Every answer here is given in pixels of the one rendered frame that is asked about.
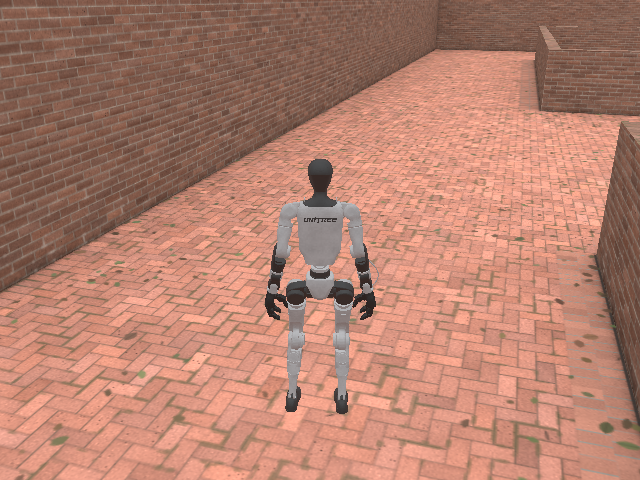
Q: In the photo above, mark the left robot hand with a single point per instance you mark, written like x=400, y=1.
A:
x=270, y=305

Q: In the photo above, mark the right robot foot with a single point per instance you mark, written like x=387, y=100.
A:
x=341, y=405

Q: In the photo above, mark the right robot upper arm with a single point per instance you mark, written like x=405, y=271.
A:
x=351, y=212

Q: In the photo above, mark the left robot upper arm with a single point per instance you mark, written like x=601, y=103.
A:
x=288, y=212

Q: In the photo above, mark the left robot forearm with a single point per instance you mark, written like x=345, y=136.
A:
x=276, y=272

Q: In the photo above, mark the right robot forearm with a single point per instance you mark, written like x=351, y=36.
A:
x=363, y=271

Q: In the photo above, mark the right robot hand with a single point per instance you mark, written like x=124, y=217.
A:
x=370, y=304

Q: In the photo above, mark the right robot shin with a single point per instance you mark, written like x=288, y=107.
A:
x=342, y=367

